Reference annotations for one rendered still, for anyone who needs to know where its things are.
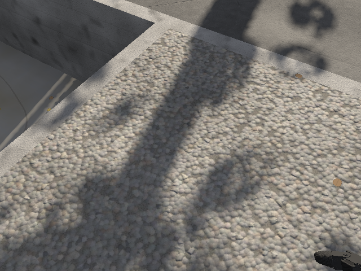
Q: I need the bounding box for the robot right hand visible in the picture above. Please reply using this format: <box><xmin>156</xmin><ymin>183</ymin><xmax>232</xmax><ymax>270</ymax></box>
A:
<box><xmin>314</xmin><ymin>250</ymin><xmax>361</xmax><ymax>271</ymax></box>

